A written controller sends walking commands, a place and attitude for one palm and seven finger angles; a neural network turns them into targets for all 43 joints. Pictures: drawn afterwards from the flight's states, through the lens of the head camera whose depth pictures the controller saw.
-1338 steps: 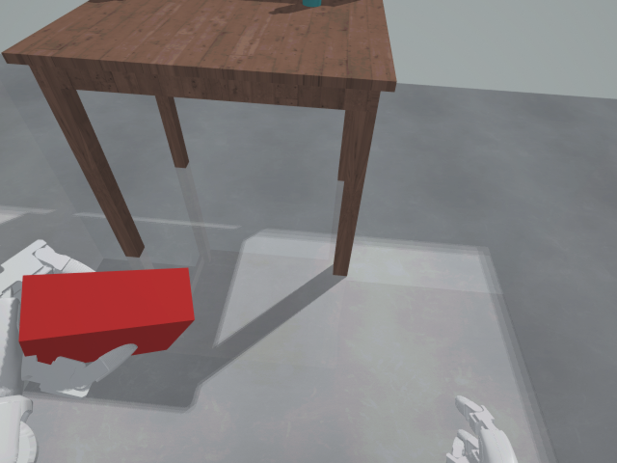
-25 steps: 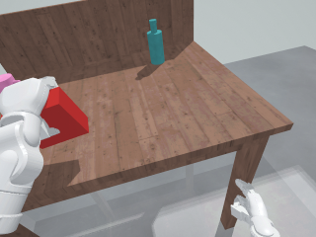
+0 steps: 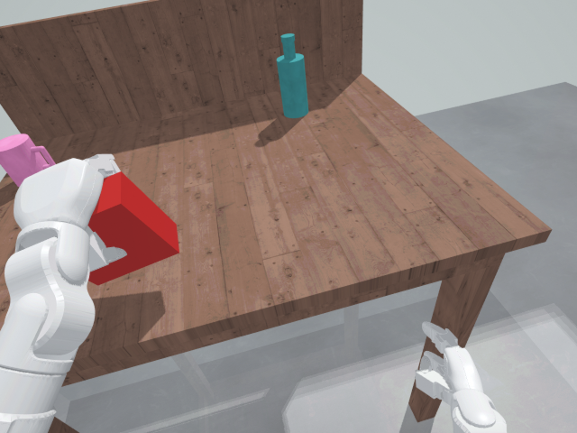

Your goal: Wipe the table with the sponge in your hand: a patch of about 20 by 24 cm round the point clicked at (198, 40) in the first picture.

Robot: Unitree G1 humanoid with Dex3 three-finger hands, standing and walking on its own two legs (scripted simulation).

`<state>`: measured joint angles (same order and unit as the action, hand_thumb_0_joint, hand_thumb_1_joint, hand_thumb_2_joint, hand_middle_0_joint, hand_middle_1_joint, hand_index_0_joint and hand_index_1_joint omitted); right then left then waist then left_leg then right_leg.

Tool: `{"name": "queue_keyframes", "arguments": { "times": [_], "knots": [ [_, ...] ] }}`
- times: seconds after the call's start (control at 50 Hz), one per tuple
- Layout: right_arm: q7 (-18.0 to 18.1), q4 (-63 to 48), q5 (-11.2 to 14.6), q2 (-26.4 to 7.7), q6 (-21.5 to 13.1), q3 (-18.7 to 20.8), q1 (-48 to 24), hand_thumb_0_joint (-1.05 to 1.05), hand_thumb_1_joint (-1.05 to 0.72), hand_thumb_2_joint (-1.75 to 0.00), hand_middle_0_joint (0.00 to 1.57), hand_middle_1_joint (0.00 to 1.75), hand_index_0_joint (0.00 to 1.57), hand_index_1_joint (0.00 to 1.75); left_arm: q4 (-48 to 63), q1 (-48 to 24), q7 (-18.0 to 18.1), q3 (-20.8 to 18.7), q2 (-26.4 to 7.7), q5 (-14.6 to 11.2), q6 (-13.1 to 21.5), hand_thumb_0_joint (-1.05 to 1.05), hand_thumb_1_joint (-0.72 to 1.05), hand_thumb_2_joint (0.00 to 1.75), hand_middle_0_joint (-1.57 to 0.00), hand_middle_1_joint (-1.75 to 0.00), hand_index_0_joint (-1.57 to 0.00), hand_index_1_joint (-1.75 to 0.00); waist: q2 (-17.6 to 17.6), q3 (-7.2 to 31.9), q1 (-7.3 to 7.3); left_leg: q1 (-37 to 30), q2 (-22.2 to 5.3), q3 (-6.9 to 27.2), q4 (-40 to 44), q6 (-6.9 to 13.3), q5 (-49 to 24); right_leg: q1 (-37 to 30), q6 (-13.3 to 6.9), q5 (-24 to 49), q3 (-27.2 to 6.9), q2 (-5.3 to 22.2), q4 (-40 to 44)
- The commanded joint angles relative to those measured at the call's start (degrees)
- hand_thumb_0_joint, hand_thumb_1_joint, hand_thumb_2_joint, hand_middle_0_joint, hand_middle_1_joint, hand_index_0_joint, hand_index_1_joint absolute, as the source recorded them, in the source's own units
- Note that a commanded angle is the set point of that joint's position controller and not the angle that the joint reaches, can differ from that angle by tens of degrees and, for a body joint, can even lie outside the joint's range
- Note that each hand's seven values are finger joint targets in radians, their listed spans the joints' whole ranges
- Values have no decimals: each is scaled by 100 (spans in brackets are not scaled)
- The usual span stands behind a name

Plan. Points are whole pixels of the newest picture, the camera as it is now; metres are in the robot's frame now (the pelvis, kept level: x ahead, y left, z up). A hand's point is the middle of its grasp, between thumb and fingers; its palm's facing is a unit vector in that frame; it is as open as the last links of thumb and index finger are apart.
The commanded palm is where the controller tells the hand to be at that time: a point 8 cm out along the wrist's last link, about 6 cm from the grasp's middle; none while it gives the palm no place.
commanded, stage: lower the sponge onto the table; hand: left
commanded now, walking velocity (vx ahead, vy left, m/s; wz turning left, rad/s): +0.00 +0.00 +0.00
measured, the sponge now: (119, 241) +0.28 +0.29 +0.17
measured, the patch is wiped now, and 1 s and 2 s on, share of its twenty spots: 0.10 0.20 0.30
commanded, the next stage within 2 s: wipe forward along the first lane in 1.00 s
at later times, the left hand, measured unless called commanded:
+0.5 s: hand (128, 251) +0.26 +0.27 +0.17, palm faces +0.11 -0.08 -0.99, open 9.6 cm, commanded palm +0.22 +0.27 +0.25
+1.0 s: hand (124, 249) +0.27 +0.28 +0.16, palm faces +0.08 -0.04 -1.00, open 9.6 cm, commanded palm +0.22 +0.27 +0.22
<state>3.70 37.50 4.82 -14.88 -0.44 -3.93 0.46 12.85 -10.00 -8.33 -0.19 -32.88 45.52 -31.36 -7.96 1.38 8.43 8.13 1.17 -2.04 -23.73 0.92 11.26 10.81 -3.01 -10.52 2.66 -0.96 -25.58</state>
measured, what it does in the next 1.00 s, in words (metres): stands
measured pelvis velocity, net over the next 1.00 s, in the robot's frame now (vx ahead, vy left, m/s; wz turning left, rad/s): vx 0.01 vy -0.01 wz -0.01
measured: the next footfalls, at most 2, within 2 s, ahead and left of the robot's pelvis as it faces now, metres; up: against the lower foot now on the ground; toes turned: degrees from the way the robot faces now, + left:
none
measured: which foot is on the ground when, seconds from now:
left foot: down 0.00-1.00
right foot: down 0.00-1.00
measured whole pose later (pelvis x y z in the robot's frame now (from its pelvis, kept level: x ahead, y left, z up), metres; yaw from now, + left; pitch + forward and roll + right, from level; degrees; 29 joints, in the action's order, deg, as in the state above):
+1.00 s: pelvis +0.01 -0.01 +0.00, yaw +0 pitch -4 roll +1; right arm 4.5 37.9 3.3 -16.8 -0.8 -2.3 3.2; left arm 8.5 -2.6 -9.5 0.0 -34.1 48.2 -23.5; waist -7.9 1.1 6.6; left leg 9.5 -0.3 -1.8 -26.9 -0.2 13.7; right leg 12.0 -4.2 -12.5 2.8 -2.4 -28.0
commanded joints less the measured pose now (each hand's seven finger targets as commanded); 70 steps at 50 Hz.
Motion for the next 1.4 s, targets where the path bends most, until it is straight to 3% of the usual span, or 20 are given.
{"name": "queue_keyframes", "arguments": {
  "times": [0.0,0.12,0.18,0.22,0.28,0.34,0.46,0.52,0.58,0.62,0.66,0.72,0.78,0.82,0.98,1.02,1.08,1.16,1.22,1.38],
  "knots": [
    [38,-1259,4,-506,-270,172,-1432,0,-90,-90,20,30,20,30,1306,-958,-32,-72,-754,100,90,0,10,130,-120,-160,-120,-160,685,897,-60,87,-80,416,396,14,-304,-434,-32,17,-456,181,481],
    [111,-1273,-166,-492,-387,147,-1567,0,-90,-90,20,30,20,30,2207,-2073,344,-914,-2119,730,277,0,10,130,-120,-160,-120,-160,-65,1522,122,-191,1,571,397,57,-710,-800,-271,5,-970,9,320],
    [77,-951,-176,-479,-324,155,-1289,0,-90,-90,20,30,20,30,914,-1858,449,-571,-1533,656,201,0,10,130,-120,-160,-120,-160,351,883,38,-46,-9,494,456,-23,-755,-519,-233,-12,-688,59,550],
    [72,-1032,-96,-469,-337,175,-1517,0,-90,-90,20,30,20,30,959,-1606,415,-781,-1630,529,116,0,10,130,-120,-160,-120,-160,414,872,134,-94,-11,513,416,-3,-664,-497,-286,-96,-964,30,598],
    [39,-1022,-85,-482,-265,162,-1437,0,-90,-90,20,30,20,30,736,-1266,233,-294,-1003,292,33,0,10,130,-120,-160,-120,-160,608,735,21,57,-31,395,415,-7,-638,-520,-118,91,-579,149,612],
    [53,-1120,-34,-506,-278,162,-1453,0,-90,-90,20,30,20,30,725,-970,53,-203,-922,292,-10,0,10,130,-120,-160,-120,-160,618,844,-38,101,-26,368,324,28,-472,-497,-102,-93,-654,182,602],
    [116,-1119,-158,-543,-376,190,-1285,0,-90,-90,20,30,20,30,969,-1346,54,-564,-1676,654,266,0,10,130,-120,-160,-120,-160,629,1123,-30,21,34,395,151,89,-635,-527,-112,-190,-839,213,524],
    [106,-1104,-145,-548,-401,214,-1451,0,-90,-90,20,30,20,30,944,-1384,142,-870,-1982,776,345,0,10,130,-120,-160,-120,-160,239,1230,76,-49,64,464,131,67,-772,-610,-237,-28,-1118,138,472],
    [82,-964,-178,-552,-353,227,-1186,0,-90,-90,20,30,20,30,392,-1043,144,-664,-1520,486,415,0,10,130,-120,-160,-120,-160,714,846,12,132,25,371,153,46,-721,-532,-102,94,-783,209,562],
    [112,-1031,-117,-521,-404,215,-1419,0,-90,-90,20,30,20,30,412,-1088,137,-762,-1609,438,413,0,10,130,-120,-160,-120,-160,626,808,26,102,36,376,97,41,-569,-427,-144,-201,-1126,206,650],
    [114,-940,-152,-567,-381,261,-1189,0,-90,-90,20,30,20,30,186,-979,119,-685,-1526,433,441,0,10,130,-120,-160,-120,-160,826,775,-40,180,33,298,34,45,-578,-425,-52,-174,-954,283,640],
    [130,-1031,-111,-579,-395,254,-1373,0,-90,-90,20,30,20,30,161,-890,28,-738,-1650,501,442,0,10,130,-120,-160,-120,-160,767,753,-39,202,43,353,-31,53,-517,-371,-107,-314,-1224,257,657],
    [121,-984,-173,-629,-361,280,-1093,0,-90,-90,20,30,20,30,-33,-769,-29,-622,-1536,492,527,0,10,130,-120,-160,-120,-160,850,777,-82,299,28,309,-51,68,-553,-448,-26,-117,-947,324,591],
    [141,-1065,-135,-595,-398,274,-1272,0,-90,-90,20,30,20,30,173,-725,-39,-879,-1788,489,618,0,10,130,-120,-160,-120,-160,815,916,-48,240,42,345,-153,65,-555,-481,-79,-225,-1292,299,594],
    [91,-1055,-189,-600,-374,310,-1017,0,-90,-90,20,30,20,30,163,-125,101,-750,-1311,255,836,0,10,130,-120,-160,-120,-160,912,690,-39,313,-1,281,-116,52,-561,-377,3,0,-860,325,543],
    [95,-1146,-129,-564,-414,293,-1263,0,-90,-90,20,30,20,30,414,-251,149,-831,-1409,296,822,0,10,130,-120,-160,-120,-160,708,683,-9,232,19,322,-114,46,-494,-269,-70,-228,-1098,264,587],
    [69,-1054,-178,-621,-351,331,-1039,0,-90,-90,20,30,20,30,261,4,216,-664,-1180,310,737,0,10,130,-120,-160,-120,-160,791,650,-27,285,2,277,-42,44,-570,-327,-20,37,-759,263,501],
    [128,-972,-151,-648,-322,332,-1017,0,-90,-90,20,30,20,30,-192,-485,269,-692,-1356,427,581,0,10,130,-120,-160,-120,-160,1048,498,-83,347,11,270,13,50,-253,-142,1,-513,-808,243,632],
    [170,-997,-102,-664,-301,288,-1235,0,-90,-90,20,30,20,30,-403,-757,209,-639,-1463,522,489,0,10,130,-120,-160,-120,-160,848,445,-91,355,31,299,44,31,-48,-45,-76,-801,-999,201,696],
    [178,-933,-97,-696,-226,276,-915,0,-90,-90,20,30,20,30,-1050,-979,-40,-324,-1208,540,609,0,10,130,-120,-160,-120,-160,865,574,-184,407,12,308,140,63,-107,-172,-5,-402,-489,188,562]
  ]
}}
